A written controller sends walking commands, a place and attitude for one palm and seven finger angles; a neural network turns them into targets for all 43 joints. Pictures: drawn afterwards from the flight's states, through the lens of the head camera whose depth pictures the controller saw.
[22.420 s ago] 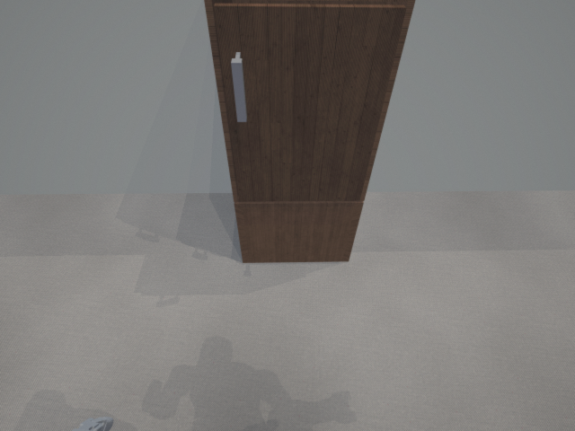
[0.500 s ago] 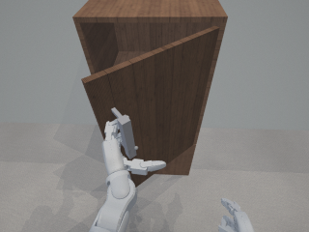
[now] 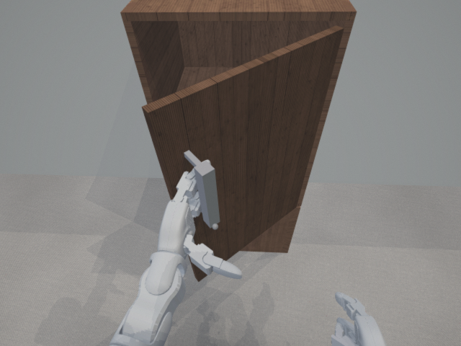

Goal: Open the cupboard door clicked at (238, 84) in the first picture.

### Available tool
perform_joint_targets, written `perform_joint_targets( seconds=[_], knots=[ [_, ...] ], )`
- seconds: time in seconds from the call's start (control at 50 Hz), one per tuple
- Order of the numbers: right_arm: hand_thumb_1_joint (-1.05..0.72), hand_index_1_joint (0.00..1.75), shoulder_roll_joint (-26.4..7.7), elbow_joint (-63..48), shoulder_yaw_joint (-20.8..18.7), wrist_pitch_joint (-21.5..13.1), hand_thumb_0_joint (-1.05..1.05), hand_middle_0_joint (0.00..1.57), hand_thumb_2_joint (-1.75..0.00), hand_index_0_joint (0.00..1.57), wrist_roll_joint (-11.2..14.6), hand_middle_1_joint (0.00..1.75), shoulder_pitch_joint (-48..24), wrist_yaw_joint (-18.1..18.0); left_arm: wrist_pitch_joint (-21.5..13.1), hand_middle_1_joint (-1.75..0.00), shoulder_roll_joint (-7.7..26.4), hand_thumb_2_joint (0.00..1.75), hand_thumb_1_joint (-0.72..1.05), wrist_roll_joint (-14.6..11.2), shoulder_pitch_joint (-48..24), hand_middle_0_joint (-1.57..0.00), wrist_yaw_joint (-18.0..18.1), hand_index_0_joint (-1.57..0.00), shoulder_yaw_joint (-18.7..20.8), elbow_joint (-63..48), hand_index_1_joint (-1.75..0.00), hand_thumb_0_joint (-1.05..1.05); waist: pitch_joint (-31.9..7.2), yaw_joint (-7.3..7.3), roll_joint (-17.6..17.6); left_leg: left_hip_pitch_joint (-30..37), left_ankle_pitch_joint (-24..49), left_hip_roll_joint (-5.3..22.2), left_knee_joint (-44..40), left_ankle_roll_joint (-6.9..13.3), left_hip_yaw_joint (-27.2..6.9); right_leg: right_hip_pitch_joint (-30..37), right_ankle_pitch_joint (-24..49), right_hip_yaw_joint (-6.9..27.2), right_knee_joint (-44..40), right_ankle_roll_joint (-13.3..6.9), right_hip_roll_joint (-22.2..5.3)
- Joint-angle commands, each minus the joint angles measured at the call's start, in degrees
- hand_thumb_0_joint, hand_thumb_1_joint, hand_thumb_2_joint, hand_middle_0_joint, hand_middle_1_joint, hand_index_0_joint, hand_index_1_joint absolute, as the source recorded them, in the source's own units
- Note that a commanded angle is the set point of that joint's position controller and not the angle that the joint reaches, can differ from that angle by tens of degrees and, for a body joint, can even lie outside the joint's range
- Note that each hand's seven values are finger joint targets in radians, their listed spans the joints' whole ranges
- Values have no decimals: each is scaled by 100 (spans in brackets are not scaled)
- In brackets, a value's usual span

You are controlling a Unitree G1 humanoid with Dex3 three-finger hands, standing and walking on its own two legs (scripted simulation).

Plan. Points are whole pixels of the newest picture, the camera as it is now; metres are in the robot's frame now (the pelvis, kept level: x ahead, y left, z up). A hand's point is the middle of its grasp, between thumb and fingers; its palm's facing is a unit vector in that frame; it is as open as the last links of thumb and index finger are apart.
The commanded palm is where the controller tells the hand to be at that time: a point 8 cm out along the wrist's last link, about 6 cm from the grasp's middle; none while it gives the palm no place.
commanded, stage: slide the hand sideways off the handle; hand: left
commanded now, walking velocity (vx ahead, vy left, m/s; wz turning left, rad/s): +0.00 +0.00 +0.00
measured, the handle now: (201, 190) +0.36 +0.07 +0.09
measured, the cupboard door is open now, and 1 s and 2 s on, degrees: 42 43 43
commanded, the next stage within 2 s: draw the hand back to the body in 0.94 s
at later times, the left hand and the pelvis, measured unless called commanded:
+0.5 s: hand (196, 247) +0.25 +0.07 +0.09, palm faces -0.04 -1.00 -0.01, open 16.3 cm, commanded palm +0.22 +0.13 +0.09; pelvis +0.02 +0.00 +0.00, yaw -1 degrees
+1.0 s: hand (157, 275) +0.21 +0.12 +0.08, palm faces -0.02 -1.00 -0.03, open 16.3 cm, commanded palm +0.19 +0.17 +0.09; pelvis +0.02 -0.01 -0.01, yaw +0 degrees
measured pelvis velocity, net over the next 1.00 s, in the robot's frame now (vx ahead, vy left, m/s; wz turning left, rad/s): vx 0.02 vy -0.01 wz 0.00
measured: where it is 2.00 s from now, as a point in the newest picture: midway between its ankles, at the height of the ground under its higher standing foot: outside the picture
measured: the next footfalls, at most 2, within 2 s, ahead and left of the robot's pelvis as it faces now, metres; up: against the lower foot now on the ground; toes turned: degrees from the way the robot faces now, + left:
none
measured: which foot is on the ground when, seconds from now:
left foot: down 0.00-1.00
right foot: down 0.00-1.00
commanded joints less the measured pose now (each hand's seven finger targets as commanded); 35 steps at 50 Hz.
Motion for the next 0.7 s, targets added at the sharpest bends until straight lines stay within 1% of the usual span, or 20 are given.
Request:
perform_joint_targets(
  seconds=[0.0,0.04,0.06,0.1,0.12,0.14,0.16,0.18,0.26,0.28,0.3,0.32,0.38,0.44,0.46,0.54,0.56,0.58,0.64,0.68],
  knots=[
    [-90,30,-479,-1125,-209,-440,0,20,-90,20,-24,30,-558,48,-335,-30,-584,30,-50,230,-977,-15,199,-15,-267,-1565,-30,0,-1116,-59,-656,721,458,142,-922,-5,-211,105,576,-118,-722,-111,77],
    [-90,30,-489,-1146,-227,-450,0,20,-90,20,-41,30,-507,91,-361,-30,-453,30,-50,351,-893,-15,286,-15,-208,-1709,-30,0,-1099,-65,-642,692,466,154,-890,-4,-172,79,572,-89,-720,-114,77],
    [-90,30,-506,-1192,-240,-450,0,20,-90,20,-60,30,-515,104,-362,-30,-361,30,-50,397,-629,-15,296,-15,-157,-1763,-30,0,-1179,32,-670,661,520,152,-896,4,-153,208,599,-76,-710,-124,72],
    [-90,30,-481,-1244,-210,-439,0,20,-90,20,-61,30,-509,118,-355,-30,-310,30,-50,426,-464,-15,291,-15,-125,-1890,-30,0,-1095,33,-621,613,513,146,-883,8,-99,194,613,-67,-705,-119,72],
    [-90,30,-484,-1248,-212,-432,0,20,-90,20,-59,30,-515,116,-369,-30,-160,30,-50,432,-426,-15,301,-15,9,-2018,-30,0,-1102,40,-537,615,534,147,-868,-2,-84,191,628,-46,-700,-132,75],
    [-90,30,-471,-1299,-197,-431,0,20,-90,20,-68,30,-506,117,-362,-30,-232,30,-50,419,-212,-15,281,-15,-37,-2085,-30,0,-1106,80,-519,591,539,134,-865,4,-51,239,646,-45,-695,-127,76],
    [-90,30,-490,-1290,-200,-413,0,20,-90,20,-61,30,-510,115,-336,-30,-57,30,-50,439,-53,-15,301,-15,101,-2061,-30,0,-1053,90,-571,535,553,145,-862,3,-70,268,642,-39,-713,-137,76],
    [-90,30,-466,-1323,-183,-408,0,20,-90,20,-67,30,-513,122,-328,-30,-176,30,-50,439,-23,-15,286,-15,-8,-2196,-30,0,-1008,63,-468,555,604,143,-848,4,-47,238,713,-34,-686,-132,72],
    [-90,30,-483,-1376,-196,-412,0,20,-90,20,-70,30,-451,95,-306,-30,85,30,-50,373,478,-15,230,-15,234,-2552,-30,0,-1081,72,-590,518,715,126,-761,21,-18,346,898,-3,-693,-116,91],
    [-90,30,-463,-1410,-191,-426,0,20,-90,20,-67,30,-459,91,-319,-30,6,30,-50,342,599,-15,183,-15,158,-2699,-30,0,-1066,48,-551,540,776,119,-724,28,12,322,1009,14,-682,-100,86],
    [-90,30,-471,-1399,-194,-441,0,20,-90,20,-60,30,-405,89,-342,-30,85,30,-50,314,707,-15,146,-15,245,-2809,-30,0,-1057,42,-525,526,821,121,-719,9,1,331,1082,-2,-639,-104,89],
    [-90,30,-463,-1430,-201,-450,0,20,-90,20,-62,30,-393,89,-359,-30,112,30,-50,288,953,-15,122,-15,297,-2929,-30,0,-1109,87,-420,539,934,113,-684,6,19,364,1216,3,-601,-111,96],
    [-90,30,-482,-1456,-195,-499,0,20,-90,20,-61,30,-328,92,-379,-30,67,30,-50,250,1206,-15,-5,-15,158,-3110,-30,0,-975,-25,-419,488,1022,113,-586,8,-13,236,1366,-17,-528,-87,97],
    [-90,30,-511,-1487,-219,-547,0,20,-90,20,-64,30,-271,59,-436,-30,331,30,-50,186,1540,-15,-139,-15,422,-3282,-30,0,-1012,-17,-549,383,978,86,-505,22,-2,259,1422,21,-502,-66,99],
    [-90,30,-522,-1486,-222,-556,0,20,-90,20,-61,30,-263,46,-444,-30,419,30,-50,168,1740,-15,-185,-15,516,-3296,-30,0,-995,24,-441,346,1016,79,-487,28,-4,287,1449,42,-493,-77,102],
    [-90,30,-537,-1522,-225,-638,0,20,-90,20,-50,30,-210,-1,-542,-30,535,30,-50,-7,1949,-15,-449,-15,670,-3491,-30,0,-1003,-21,-560,224,1011,44,-350,37,9,253,1589,76,-449,-28,88],
    [-90,30,-544,-1505,-245,-651,0,20,-90,20,-40,30,-188,-16,-556,-30,653,30,-50,-37,2111,-15,-503,-15,826,-3487,-30,0,-1069,27,-497,219,1086,41,-327,35,8,320,1656,106,-436,-44,96],
    [-90,30,-536,-1529,-238,-678,0,20,-90,20,-43,30,-198,-21,-582,-30,587,30,-50,-80,2171,-15,-571,-15,768,-3610,-30,0,-1139,16,-453,233,1154,28,-287,38,20,327,1777,96,-391,-27,82],
    [-90,30,-564,-1519,-243,-737,0,20,-90,20,-12,30,-146,-58,-608,-30,816,30,-50,-234,2428,-15,-747,-15,1090,-3539,-30,0,-990,35,-509,44,987,12,-237,22,21,265,1648,128,-414,-3,86],
    [-90,30,-575,-1532,-250,-789,0,20,-90,20,-4,30,-152,-77,-649,-30,826,30,-50,-321,2519,-15,-851,-15,1121,-3606,-30,0,-1031,16,-573,-4,998,0,-179,38,12,296,1709,177,-424,25,64]
  ],
)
